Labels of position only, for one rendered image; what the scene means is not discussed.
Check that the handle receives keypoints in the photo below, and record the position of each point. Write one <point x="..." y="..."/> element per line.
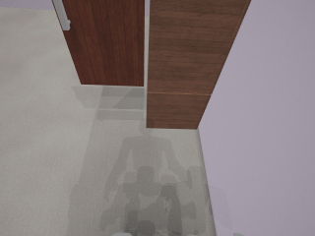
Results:
<point x="60" y="10"/>

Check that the cupboard door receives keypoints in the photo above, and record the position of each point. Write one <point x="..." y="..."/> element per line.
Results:
<point x="106" y="41"/>

